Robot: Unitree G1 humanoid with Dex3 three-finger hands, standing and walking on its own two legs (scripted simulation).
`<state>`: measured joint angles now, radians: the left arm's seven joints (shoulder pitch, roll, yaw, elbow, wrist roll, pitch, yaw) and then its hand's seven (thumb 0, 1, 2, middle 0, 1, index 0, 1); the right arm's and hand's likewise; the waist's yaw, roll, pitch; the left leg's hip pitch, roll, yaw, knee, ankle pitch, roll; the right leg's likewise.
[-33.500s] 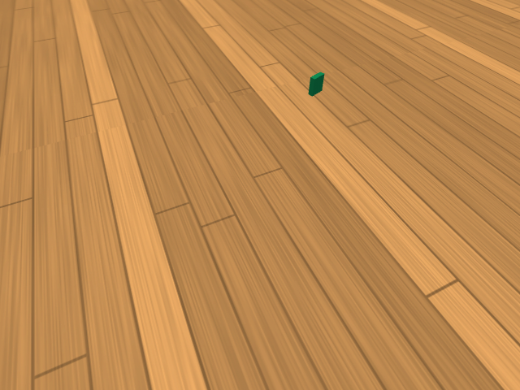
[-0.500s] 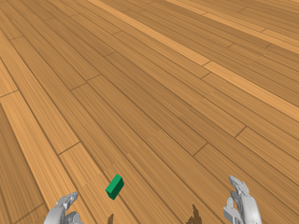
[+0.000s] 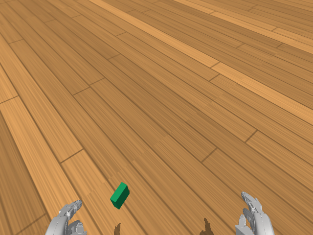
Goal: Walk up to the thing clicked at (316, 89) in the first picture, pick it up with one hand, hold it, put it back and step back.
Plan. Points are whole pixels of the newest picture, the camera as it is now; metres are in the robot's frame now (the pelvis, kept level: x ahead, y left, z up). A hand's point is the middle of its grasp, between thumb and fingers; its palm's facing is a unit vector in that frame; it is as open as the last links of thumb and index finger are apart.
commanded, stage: home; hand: left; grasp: from the side
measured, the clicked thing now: (120, 195) +0.45 +0.21 -0.65
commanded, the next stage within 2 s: stand in 0.74 s
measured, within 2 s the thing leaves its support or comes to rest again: neither
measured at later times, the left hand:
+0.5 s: hand out of the picture +0.16 +0.18 -0.05, palm faces +0.05 -0.98 -0.21, open 7.4 cm
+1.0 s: hand (84, 233) +0.17 +0.18 -0.05, palm faces +0.05 -0.98 -0.21, open 7.4 cm
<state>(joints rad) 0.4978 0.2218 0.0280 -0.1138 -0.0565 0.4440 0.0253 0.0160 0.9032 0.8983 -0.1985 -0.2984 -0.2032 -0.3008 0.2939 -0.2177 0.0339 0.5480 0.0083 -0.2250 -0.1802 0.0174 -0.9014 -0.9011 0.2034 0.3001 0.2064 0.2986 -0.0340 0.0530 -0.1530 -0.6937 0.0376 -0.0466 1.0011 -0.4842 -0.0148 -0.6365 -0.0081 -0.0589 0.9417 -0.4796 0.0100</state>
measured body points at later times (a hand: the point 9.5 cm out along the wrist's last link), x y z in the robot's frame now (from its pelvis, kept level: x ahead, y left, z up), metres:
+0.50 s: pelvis +0.00 +0.00 +0.00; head +0.02 +0.00 +0.45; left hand +0.15 +0.23 -0.03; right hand +0.16 -0.25 -0.07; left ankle +0.01 +0.12 -0.68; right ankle -0.01 -0.13 -0.68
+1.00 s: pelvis +0.01 +0.00 +0.00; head +0.03 +0.00 +0.45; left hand +0.16 +0.23 -0.03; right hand +0.17 -0.24 -0.07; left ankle +0.01 +0.12 -0.68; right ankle -0.01 -0.13 -0.68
